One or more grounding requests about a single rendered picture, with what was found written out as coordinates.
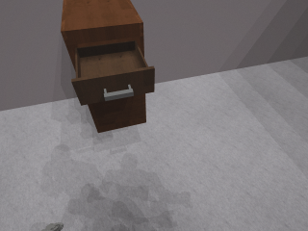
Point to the handle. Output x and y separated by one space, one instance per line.
118 94

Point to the drawer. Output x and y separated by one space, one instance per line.
111 66

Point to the cabinet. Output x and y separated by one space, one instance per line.
96 22

